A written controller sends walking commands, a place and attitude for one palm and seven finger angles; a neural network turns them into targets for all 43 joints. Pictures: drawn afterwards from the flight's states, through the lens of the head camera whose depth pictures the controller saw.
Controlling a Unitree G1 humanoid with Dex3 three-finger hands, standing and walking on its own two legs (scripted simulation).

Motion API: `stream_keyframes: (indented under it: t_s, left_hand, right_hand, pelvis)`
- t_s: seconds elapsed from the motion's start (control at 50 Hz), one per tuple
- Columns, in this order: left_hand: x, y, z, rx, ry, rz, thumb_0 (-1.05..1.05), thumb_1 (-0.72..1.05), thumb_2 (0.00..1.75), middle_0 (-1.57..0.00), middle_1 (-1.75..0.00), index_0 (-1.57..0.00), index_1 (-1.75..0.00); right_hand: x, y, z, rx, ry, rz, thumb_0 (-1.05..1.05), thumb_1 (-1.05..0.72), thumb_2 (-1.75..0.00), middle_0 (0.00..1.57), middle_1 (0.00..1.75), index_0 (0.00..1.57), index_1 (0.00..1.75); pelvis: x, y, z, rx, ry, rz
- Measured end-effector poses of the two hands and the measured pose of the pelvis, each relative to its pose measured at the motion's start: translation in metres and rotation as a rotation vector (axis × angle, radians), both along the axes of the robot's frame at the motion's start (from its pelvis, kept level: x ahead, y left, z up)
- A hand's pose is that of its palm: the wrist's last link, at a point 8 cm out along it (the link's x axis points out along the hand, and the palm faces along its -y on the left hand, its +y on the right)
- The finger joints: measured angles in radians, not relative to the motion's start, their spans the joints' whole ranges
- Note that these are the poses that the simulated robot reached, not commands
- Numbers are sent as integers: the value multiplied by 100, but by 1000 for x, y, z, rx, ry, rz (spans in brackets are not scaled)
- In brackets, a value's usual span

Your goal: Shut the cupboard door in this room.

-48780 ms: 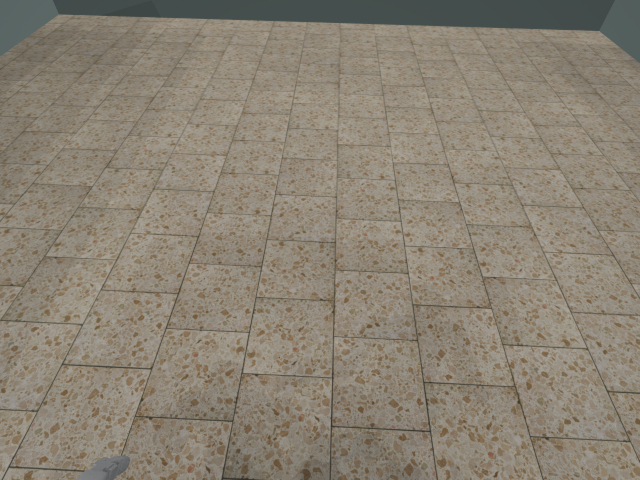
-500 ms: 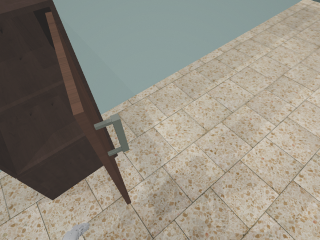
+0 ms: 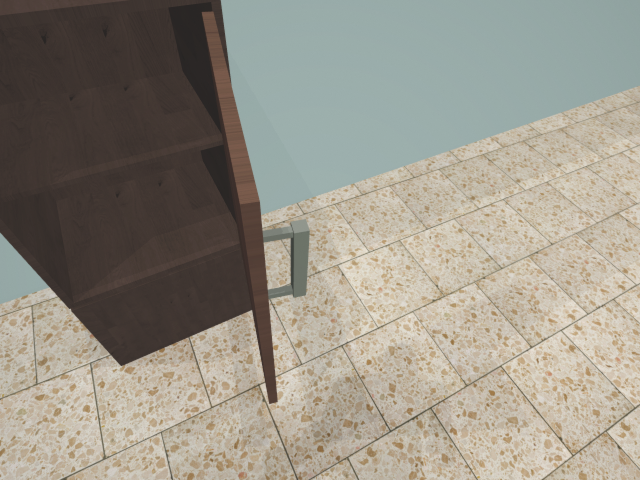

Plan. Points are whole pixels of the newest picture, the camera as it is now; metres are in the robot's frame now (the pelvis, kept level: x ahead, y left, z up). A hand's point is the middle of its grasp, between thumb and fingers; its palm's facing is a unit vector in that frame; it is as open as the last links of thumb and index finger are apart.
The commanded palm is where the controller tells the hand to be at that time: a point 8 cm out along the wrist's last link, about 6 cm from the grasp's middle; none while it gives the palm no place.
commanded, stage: stand and wait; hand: left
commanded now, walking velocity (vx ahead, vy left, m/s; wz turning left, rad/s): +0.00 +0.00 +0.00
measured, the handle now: (284, 264) +0.36 +0.09 +0.05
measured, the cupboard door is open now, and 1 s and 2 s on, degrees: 77 77 77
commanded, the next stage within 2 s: turn or walk to find it in 0.64 s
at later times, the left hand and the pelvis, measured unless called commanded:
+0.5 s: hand out of the picture +0.02 +0.15 -0.16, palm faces +0.03 -0.97 -0.23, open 7.3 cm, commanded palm none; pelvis +0.01 -0.03 +0.01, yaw +0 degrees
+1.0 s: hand out of the picture +0.01 +0.14 -0.17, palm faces +0.14 -0.97 -0.20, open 7.4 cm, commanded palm none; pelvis +0.01 -0.03 +0.00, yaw +4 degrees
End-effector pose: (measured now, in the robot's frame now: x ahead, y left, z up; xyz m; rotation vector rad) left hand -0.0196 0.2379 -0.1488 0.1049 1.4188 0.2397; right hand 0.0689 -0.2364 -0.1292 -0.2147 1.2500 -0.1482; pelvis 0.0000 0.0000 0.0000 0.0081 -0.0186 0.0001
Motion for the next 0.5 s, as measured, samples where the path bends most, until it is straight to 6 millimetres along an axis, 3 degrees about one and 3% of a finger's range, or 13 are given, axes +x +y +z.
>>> stream_keyframes:
  t_s: [0.1, 0.22, 0.34, 0.5]
  left_hand:
    - [-6, 4, 6, -16, 25, -6, 1, 91, 90, -20, -29, -20, -30]
    - [9, -3, 12, -9, -10, -34, 1, 91, 90, -20, -29, -20, -30]
    - [26, -23, 14, 14, -50, -69, 1, 91, 90, -20, -29, -20, -30]
    - [37, -38, 21, 23, -47, -89, 1, 92, 90, -20, -29, -20, -30]
  right_hand:
    - [8, 18, 8, 3, -42, 8, 1, -91, -90, 20, 30, 20, 30]
    - [0, 14, 3, 17, -40, -9, 0, -93, -90, 20, 30, 20, 30]
    - [-28, -2, -17, 56, 34, -54, 0, -93, -90, 20, 30, 20, 30]
    - [-76, -9, -19, 86, 167, -85, 1, -92, -90, 20, 30, 20, 30]
  pelvis:
    - [1, 8, 8, -16, -8, 5]
    - [0, 6, 9, -3, -10, 3]
    - [2, -10, 3, 12, -16, 0]
    - [8, -27, 8, 7, -4, 1]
